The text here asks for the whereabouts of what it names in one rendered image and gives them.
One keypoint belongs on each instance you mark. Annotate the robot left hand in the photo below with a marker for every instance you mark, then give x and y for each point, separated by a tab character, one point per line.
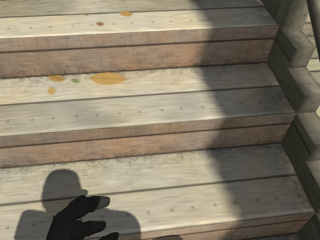
65	225

